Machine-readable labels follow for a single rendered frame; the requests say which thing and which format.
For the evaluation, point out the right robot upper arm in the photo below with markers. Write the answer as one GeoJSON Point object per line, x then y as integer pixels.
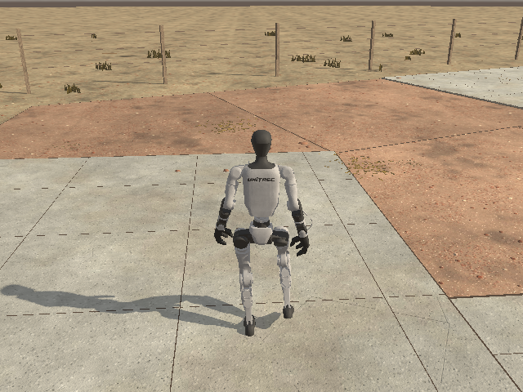
{"type": "Point", "coordinates": [290, 186]}

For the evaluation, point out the left robot forearm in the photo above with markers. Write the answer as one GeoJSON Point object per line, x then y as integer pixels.
{"type": "Point", "coordinates": [223, 217]}

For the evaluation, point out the right robot forearm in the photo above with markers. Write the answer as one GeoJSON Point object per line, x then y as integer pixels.
{"type": "Point", "coordinates": [300, 221]}

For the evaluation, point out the robot left hand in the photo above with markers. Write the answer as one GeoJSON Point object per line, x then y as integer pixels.
{"type": "Point", "coordinates": [219, 233]}

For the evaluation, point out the robot torso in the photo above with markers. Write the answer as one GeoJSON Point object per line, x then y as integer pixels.
{"type": "Point", "coordinates": [261, 198]}

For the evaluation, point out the robot left thigh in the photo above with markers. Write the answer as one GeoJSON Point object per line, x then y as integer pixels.
{"type": "Point", "coordinates": [241, 240]}

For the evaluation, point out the robot right hand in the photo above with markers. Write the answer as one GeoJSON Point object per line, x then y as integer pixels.
{"type": "Point", "coordinates": [304, 243]}

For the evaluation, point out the left robot upper arm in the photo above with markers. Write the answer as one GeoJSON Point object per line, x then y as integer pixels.
{"type": "Point", "coordinates": [236, 173]}

